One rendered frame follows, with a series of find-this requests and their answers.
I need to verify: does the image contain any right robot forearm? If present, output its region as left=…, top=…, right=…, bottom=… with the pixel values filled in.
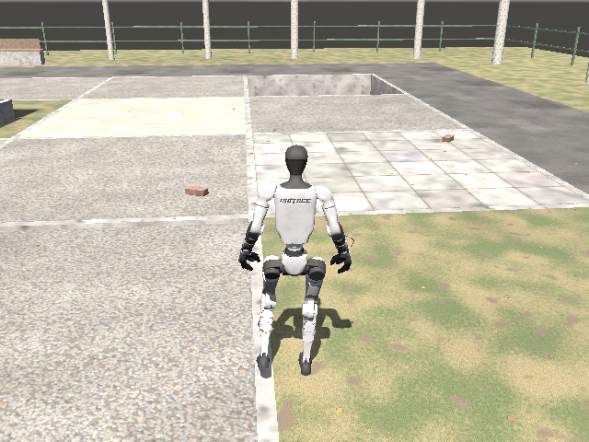
left=332, top=222, right=350, bottom=258

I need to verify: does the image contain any left robot forearm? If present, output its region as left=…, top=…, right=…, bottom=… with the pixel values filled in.
left=240, top=221, right=259, bottom=255

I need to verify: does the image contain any robot left foot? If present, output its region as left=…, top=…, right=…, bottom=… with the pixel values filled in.
left=256, top=353, right=270, bottom=368

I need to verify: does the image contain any robot right hand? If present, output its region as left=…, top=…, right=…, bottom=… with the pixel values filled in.
left=330, top=254, right=352, bottom=273

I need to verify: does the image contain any robot left hand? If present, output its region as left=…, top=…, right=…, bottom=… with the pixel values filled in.
left=238, top=252, right=260, bottom=271

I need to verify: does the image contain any right robot upper arm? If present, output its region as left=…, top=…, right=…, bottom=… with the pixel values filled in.
left=315, top=185, right=341, bottom=237

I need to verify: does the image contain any left robot upper arm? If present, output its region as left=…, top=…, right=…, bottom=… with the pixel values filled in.
left=249, top=185, right=277, bottom=236

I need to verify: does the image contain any right robot thigh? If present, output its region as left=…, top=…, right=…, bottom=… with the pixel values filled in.
left=302, top=257, right=326, bottom=320

